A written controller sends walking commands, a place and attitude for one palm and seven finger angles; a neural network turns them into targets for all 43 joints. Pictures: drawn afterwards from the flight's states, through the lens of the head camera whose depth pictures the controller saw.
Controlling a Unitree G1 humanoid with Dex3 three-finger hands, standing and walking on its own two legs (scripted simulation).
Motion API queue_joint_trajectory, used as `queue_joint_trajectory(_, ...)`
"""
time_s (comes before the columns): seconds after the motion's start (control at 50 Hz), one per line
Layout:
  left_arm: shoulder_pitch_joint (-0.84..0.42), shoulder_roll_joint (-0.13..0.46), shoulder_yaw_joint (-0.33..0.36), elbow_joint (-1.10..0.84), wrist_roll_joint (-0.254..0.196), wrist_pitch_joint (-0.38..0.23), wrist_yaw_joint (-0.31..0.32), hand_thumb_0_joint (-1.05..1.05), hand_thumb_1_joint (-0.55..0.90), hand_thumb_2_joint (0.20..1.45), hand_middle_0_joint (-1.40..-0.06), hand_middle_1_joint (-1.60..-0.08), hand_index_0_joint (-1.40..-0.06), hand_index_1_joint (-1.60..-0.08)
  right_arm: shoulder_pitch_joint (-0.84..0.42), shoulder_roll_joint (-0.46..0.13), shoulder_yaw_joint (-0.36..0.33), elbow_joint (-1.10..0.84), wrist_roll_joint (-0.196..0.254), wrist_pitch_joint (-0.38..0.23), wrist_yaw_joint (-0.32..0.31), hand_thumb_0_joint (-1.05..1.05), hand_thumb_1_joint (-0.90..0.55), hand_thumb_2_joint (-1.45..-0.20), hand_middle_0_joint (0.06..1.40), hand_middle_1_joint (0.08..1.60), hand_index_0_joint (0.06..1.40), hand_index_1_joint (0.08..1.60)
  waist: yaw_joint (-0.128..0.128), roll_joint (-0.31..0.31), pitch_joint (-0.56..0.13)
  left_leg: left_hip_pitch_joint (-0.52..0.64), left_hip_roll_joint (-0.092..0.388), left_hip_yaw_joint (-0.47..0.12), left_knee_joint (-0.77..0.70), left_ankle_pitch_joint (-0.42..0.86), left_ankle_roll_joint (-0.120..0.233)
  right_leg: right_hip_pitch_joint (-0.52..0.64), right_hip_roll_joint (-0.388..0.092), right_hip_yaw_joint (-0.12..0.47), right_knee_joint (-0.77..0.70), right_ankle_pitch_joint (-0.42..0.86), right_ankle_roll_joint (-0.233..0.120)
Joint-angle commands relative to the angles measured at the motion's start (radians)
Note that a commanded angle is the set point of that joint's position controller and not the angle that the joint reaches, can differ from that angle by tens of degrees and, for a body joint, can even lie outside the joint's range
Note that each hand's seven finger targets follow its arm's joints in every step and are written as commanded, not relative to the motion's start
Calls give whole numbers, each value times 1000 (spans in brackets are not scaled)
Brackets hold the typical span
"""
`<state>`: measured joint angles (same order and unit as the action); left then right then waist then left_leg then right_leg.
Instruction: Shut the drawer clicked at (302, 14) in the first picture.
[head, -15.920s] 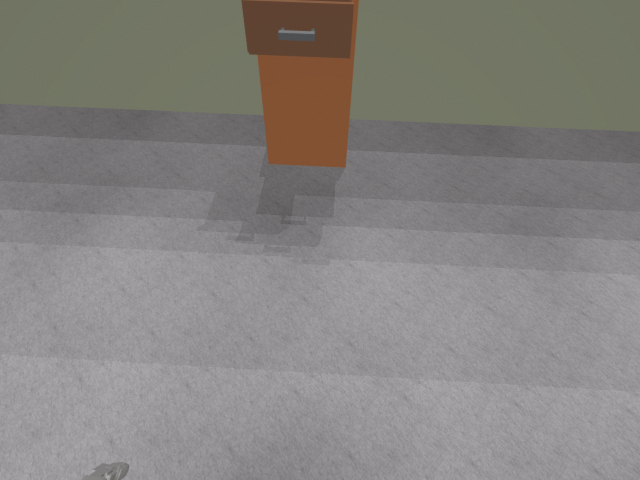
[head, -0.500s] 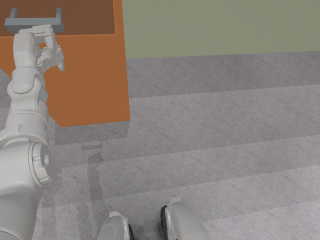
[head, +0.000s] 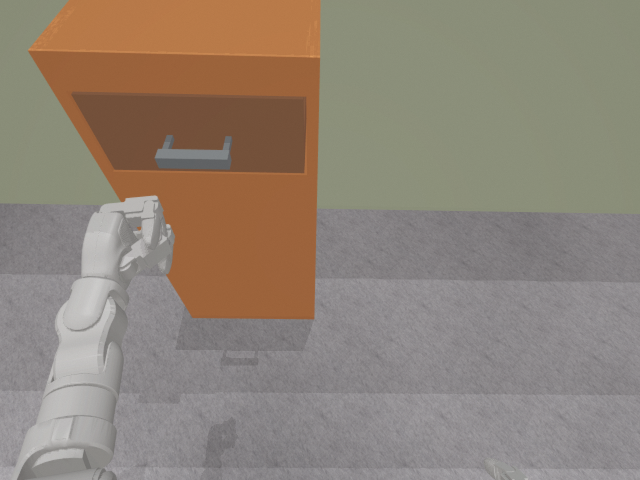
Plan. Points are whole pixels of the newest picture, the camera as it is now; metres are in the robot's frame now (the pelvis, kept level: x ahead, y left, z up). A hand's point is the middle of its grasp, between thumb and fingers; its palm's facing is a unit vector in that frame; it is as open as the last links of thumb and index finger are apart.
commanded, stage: draw the hand back to the body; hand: left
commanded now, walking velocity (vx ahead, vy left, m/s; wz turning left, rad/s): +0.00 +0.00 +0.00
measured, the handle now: (196, 150) +0.61 +0.21 +0.02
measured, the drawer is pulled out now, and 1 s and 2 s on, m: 0.00 0.00 0.00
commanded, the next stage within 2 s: step back with the hand held close in 0.96 s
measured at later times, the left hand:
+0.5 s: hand (53, 349) +0.23 +0.22 +0.15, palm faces +0.31 -0.91 -0.29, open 3.3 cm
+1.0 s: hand out of the picture +0.13 +0.23 +0.19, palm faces +0.45 -0.80 -0.38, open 3.3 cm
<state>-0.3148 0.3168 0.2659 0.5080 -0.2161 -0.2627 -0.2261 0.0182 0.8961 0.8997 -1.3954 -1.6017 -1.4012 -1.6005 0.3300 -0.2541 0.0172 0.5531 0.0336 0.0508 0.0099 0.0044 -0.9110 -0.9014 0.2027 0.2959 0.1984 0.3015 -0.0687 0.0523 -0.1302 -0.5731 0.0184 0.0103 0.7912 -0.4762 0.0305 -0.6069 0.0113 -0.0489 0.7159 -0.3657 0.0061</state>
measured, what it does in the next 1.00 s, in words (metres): stands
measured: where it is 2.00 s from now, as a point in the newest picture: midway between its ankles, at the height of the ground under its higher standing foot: outside the picture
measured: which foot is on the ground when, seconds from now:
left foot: down 0.00-1.00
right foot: down 0.00-1.00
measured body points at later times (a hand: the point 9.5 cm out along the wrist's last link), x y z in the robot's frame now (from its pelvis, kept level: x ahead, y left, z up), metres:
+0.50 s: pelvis -0.02 +0.00 +0.03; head -0.04 -0.02 +0.48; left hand +0.20 +0.27 +0.17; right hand +0.17 -0.21 -0.05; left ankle -0.06 +0.09 -0.71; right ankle -0.02 -0.13 -0.71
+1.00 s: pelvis -0.04 -0.01 +0.03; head -0.06 -0.04 +0.48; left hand +0.10 +0.27 +0.21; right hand +0.16 -0.22 -0.05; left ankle -0.06 +0.09 -0.71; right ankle -0.02 -0.13 -0.71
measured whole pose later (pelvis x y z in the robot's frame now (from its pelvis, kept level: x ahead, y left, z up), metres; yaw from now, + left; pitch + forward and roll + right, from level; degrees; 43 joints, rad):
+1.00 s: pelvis -0.04 -0.01 +0.03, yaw +2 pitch -5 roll -1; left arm 0.51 0.30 0.28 -0.42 -0.05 -0.11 0.11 0.01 0.89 0.90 -1.40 -1.60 -1.41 -1.60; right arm 0.22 -0.23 0.03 0.64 0.00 -0.13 -0.08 0.01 -0.91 -0.90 0.20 0.30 0.20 0.30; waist 0.08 0.09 0.02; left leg -0.07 0.00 0.00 0.44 -0.29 0.02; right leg -0.11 0.00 -0.06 0.40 -0.21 -0.01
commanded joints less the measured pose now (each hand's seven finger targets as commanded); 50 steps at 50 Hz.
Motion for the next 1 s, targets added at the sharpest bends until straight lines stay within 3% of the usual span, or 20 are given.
queue_joint_trajectory(0.0,-230,148,4,-347,-31,-34,-14,0,900,900,-1400,-1600,-1400,-1600,19,-132,-52,-105,8,-67,-20,0,-900,-900,200,300,200,300,-1,63,-325,276,13,-37,-88,774,-25,274,13,-10,-19,560,-25)
queue_joint_trajectory(0.04,-165,140,13,-365,-45,-12,-17,0,900,900,-1400,-1600,-1400,-1600,-18,-132,-48,-114,12,-84,-27,0,-900,-900,200,300,200,300,10,12,-279,261,9,-35,-112,710,-25,295,10,-14,-40,537,-24)
queue_joint_trajectory(0.06,-160,165,34,-379,-53,-4,-22,0,900,900,-1400,-1600,-1400,-1600,-28,-135,-44,-121,12,-92,-30,0,-900,-900,200,300,200,300,16,-17,-267,251,4,-39,-124,676,-23,315,11,-14,-43,529,-28)
queue_joint_trajectory(0.08,-162,217,-38,-492,86,23,91,0,900,900,-1400,-1600,-1400,-1600,-116,-119,-51,-137,12,-81,-41,0,-900,-900,200,300,200,300,64,24,-262,303,-9,-25,-166,668,-15,345,-16,25,-99,470,-36)
queue_joint_trajectory(0.1,-88,155,-47,-500,92,56,152,0,900,900,-1400,-1600,-1400,-1600,-120,-107,-48,-148,8,-83,-49,0,-900,-900,200,300,200,300,49,-9,-211,305,-4,-24,-196,611,-18,344,-16,14,-124,431,-33)
queue_joint_trajectory(0.12,-29,132,-65,-488,107,82,192,0,900,900,-1400,-1600,-1400,-1600,-138,-107,-42,-140,10,-79,-55,0,-900,-900,200,300,200,300,57,-24,-168,296,0,-23,-226,562,-19,363,-18,12,-143,401,-34)
queue_joint_trajectory(0.16,-8,141,-64,-513,120,114,242,0,900,900,-1400,-1600,-1400,-1600,-171,-108,-32,-133,9,-72,-70,0,-900,-900,200,300,200,300,60,-61,-105,291,-4,-18,-274,474,-13,400,-17,12,-183,370,-37)
queue_joint_trajectory(0.24,11,152,-44,-641,140,133,296,0,900,900,-1400,-1600,-1400,-1600,-220,-90,-12,-133,4,-84,-89,0,-900,-900,200,300,200,300,74,-2,-93,369,-6,-21,-352,415,-15,471,-22,13,-243,313,-40)
queue_joint_trajectory(0.26,33,167,-34,-669,141,137,303,0,900,900,-1400,-1600,-1400,-1600,-226,-93,-11,-129,-1,-90,-92,0,-900,-900,200,300,200,300,79,-4,-88,383,-7,-24,-364,421,-12,484,-18,15,-260,314,-41)
queue_joint_trajectory(0.4,245,129,-41,-827,150,141,319,0,900,900,-1400,-1600,-1400,-1600,-250,-80,-1,-117,-17,-133,-84,0,-900,-900,200,300,200,300,94,32,9,448,-5,-32,-439,464,-22,540,-13,8,-329,323,-42)
queue_joint_trajectory(0.48,390,142,4,-897,149,141,321,0,900,900,-1400,-1600,-1400,-1600,-262,-79,-6,-112,-26,-142,-79,0,-900,-900,200,300,200,300,107,-33,34,443,-5,-26,-450,459,-17,571,-13,10,-349,329,-37)
queue_joint_trajectory(0.62,584,163,72,-1088,151,120,333,0,900,900,-1400,-1600,-1400,-1600,-271,-68,-14,-108,-33,-175,-74,0,-900,-900,200,300,200,300,123,19,53,436,-6,-27,-453,429,-18,581,-17,13,-356,292,-35)
queue_joint_trajectory(0.76,780,195,151,-1183,149,100,346,0,900,900,-1400,-1600,-1400,-1600,-266,-65,-23,-108,-30,-222,-84,0,-900,-900,200,300,200,300,141,-21,108,419,-4,-27,-441,371,-15,544,-10,24,-384,233,-33)
queue_joint_trajectory(0.8,761,152,110,-1145,154,97,344,0,900,900,-1400,-1600,-1400,-1600,-255,-64,-25,-93,-29,-228,-87,0,-900,-900,200,300,200,300,122,-38,161,411,-4,-19,-440,335,-10,504,-16,26,-392,192,-29)
queue_joint_trajectory(0.86,722,146,99,-1116,159,98,347,0,900,900,-1400,-1600,-1400,-1600,-250,-71,-30,-84,-29,-235,-96,0,-900,-900,200,300,200,300,118,-44,188,418,-8,-18,-437,292,-1,470,-17,34,-415,133,-27)
queue_joint_trajectory(0.94,715,167,118,-1143,162,86,356,0,900,900,-1400,-1600,-1400,-1600,-250,-66,-28,-84,-34,-249,-102,0,-900,-900,200,300,200,300,130,-24,119,436,-13,-18,-433,308,1,513,-26,38,-401,147,-28)
queue_joint_trajectory(0.98,720,167,117,-1152,162,86,355,0,900,900,-1400,-1600,-1400,-1600,-256,-63,-24,-85,-35,-255,-102,0,-900,-900,200,300,200,300,134,2,123,436,-12,-21,-435,319,-2,520,-25,40,-399,160,-30)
